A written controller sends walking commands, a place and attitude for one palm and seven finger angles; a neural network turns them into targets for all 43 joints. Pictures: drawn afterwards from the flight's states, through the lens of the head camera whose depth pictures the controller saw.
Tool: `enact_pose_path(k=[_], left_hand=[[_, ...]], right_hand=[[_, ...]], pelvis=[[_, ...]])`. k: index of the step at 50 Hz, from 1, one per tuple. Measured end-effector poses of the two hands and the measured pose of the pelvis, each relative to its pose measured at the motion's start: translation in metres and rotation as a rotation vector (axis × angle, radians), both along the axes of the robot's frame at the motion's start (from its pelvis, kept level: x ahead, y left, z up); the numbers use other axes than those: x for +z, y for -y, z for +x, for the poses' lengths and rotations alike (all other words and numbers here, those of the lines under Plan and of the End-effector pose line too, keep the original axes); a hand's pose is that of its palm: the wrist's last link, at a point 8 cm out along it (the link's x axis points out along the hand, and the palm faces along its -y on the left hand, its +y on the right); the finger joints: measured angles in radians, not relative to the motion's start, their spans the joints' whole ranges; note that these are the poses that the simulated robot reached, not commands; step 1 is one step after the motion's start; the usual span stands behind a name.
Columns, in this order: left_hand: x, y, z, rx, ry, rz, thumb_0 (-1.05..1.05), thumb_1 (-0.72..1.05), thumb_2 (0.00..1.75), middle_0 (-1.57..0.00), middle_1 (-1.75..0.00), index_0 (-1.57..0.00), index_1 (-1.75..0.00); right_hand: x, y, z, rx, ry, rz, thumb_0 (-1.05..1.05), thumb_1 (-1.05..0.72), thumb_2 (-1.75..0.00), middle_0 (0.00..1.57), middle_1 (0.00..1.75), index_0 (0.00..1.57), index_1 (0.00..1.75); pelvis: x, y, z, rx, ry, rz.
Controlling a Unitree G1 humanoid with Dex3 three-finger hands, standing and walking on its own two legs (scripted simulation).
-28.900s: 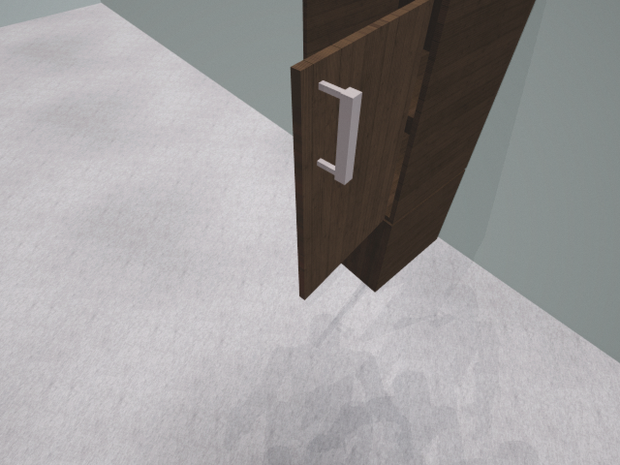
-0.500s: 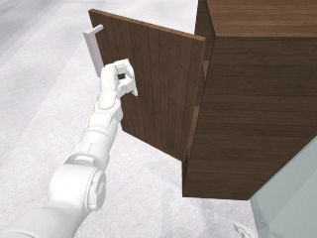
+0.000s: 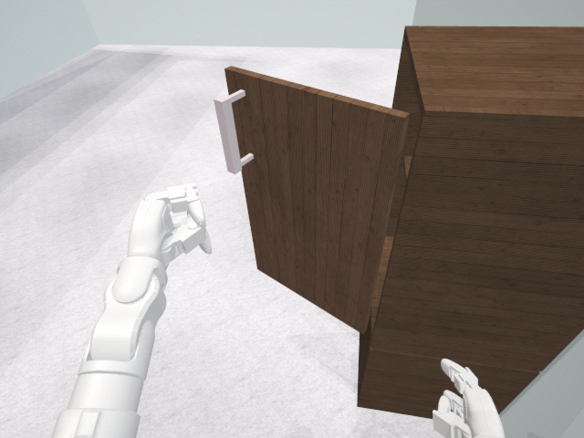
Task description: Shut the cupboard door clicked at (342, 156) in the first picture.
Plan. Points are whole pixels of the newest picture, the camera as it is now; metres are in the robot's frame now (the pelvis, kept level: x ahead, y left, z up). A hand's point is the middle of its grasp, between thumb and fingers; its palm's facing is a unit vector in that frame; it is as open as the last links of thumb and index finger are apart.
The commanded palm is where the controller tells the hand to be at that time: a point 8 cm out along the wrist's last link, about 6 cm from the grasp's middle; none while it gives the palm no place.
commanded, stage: draw the hand back to the body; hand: left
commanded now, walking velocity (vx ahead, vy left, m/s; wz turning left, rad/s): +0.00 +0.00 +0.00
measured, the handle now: (236, 132) +0.63 +0.16 +0.14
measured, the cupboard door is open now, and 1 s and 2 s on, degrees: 62 62 62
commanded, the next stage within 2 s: step back with the hand held close in 1.02 s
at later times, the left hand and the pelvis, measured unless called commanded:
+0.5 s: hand (94, 296) +0.23 +0.25 +0.15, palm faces +0.36 -0.87 -0.34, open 5.0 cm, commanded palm +0.17 +0.29 +0.17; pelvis +0.01 +0.01 +0.00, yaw +1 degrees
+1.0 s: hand (50, 315) +0.20 +0.27 +0.16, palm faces +0.47 -0.80 -0.37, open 7.4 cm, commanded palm +0.15 +0.32 +0.17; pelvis +0.01 +0.01 +0.00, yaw +1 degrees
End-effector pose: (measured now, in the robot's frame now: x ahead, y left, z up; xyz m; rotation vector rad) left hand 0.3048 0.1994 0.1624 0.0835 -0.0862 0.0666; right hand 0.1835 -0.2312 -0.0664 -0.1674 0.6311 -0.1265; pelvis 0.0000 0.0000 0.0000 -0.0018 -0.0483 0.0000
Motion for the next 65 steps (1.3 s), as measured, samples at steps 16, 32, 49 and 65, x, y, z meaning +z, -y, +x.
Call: enact_pose_path(k=[16,32,49,65], left_hand=[[0.013,-0.062,-0.087,0.23,0.102,0.225,0.02,0.9,0.9,-0.87,-1.03,-0.88,-1.04],[0.011,-0.114,-0.147,0.395,0.038,0.354,0.02,0.89,0.9,-0.44,-0.56,-0.45,-0.56],[0.011,-0.111,-0.153,0.417,0.063,0.331,0.02,0.89,0.9,-0.21,-0.31,-0.22,-0.31],[0.014,-0.116,-0.144,0.389,0.043,0.42,0.01,0.89,0.9,-0.2,-0.3,-0.21,-0.3]], right_hand=[[-0.016,-0.045,0.0,0.118,-0.1,0.033,0.01,-0.9,-0.9,0.2,0.3,0.21,0.3],[-0.019,-0.02,-0.016,0.029,-0.127,-0.016,0.01,-0.9,-0.9,0.2,0.3,0.21,0.3],[-0.007,-0.035,0.005,0.081,-0.037,-0.01,0.01,-0.9,-0.9,0.2,0.3,0.21,0.3],[-0.021,-0.016,-0.014,0.011,-0.14,-0.02,0.01,-0.9,-0.9,0.2,0.3,0.21,0.3]], pelvis=[[0.004,-0.009,0.005,0.02,0.038,-0.007],[0.003,-0.014,0.012,0.008,0.034,-0.014],[0.003,-0.013,0.009,0.015,0.035,-0.012],[0.0,-0.015,0.005,0.013,-0.038,-0.023]])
